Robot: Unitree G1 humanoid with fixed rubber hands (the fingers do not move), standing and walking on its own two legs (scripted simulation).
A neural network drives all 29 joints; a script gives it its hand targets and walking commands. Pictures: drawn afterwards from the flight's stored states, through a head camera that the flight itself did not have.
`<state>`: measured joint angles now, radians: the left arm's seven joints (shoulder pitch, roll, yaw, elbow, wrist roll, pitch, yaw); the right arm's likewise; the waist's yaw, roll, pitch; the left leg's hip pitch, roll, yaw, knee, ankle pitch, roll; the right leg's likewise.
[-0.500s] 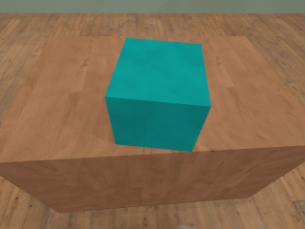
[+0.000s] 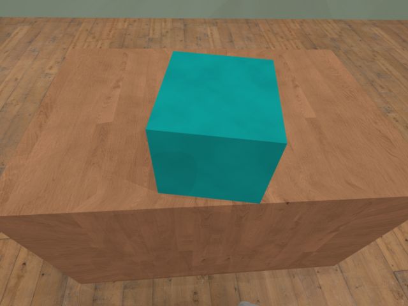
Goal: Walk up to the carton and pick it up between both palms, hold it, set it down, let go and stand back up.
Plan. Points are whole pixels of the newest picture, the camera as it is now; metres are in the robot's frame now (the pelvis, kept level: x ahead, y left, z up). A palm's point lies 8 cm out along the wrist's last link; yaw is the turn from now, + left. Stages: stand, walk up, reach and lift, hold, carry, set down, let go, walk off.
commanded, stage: walk up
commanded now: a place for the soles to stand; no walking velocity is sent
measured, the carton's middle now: (215, 126) +0.53 -0.02 +0.04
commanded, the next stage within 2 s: none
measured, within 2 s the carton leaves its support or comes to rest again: neither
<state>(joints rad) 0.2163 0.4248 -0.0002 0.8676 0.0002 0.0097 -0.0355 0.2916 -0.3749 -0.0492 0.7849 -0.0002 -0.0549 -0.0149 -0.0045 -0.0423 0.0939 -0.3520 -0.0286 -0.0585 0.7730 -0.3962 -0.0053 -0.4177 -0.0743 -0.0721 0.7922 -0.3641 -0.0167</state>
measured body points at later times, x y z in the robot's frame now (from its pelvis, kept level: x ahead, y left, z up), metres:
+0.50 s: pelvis +0.00 +0.00 +0.00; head +0.03 +0.01 +0.45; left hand +0.09 +0.32 -0.12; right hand +0.08 -0.31 -0.10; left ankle +0.01 +0.13 -0.71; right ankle +0.05 -0.12 -0.71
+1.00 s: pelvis +0.00 +0.00 +0.00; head +0.03 +0.01 +0.45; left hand +0.09 +0.32 -0.12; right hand +0.09 -0.31 -0.10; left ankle +0.01 +0.13 -0.71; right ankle +0.05 -0.12 -0.71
